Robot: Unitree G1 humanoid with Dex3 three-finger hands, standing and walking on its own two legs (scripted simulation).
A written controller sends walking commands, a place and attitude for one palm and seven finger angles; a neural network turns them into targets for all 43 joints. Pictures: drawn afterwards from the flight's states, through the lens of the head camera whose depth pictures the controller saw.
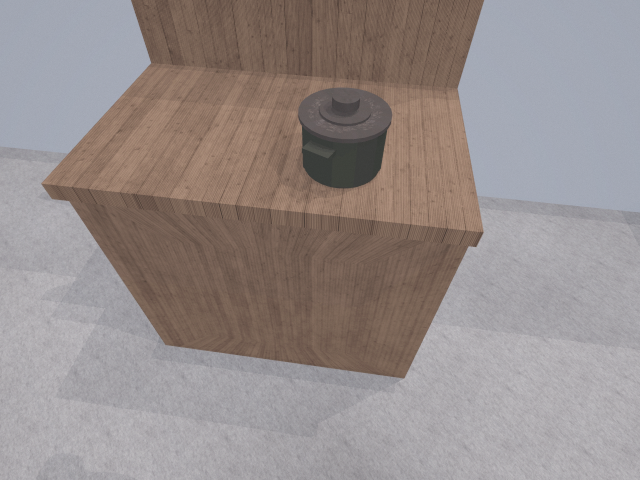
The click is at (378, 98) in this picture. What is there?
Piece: lid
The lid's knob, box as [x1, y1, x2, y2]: [332, 89, 359, 112]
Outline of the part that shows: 332,94 332,106 336,110 349,112 355,110 358,107 359,94 357,92 350,89 340,89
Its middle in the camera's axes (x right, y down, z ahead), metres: +0.04 -0.24 +0.67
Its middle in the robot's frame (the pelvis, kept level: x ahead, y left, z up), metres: +0.69 +0.00 +0.12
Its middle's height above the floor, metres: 0.89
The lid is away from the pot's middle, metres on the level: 0.00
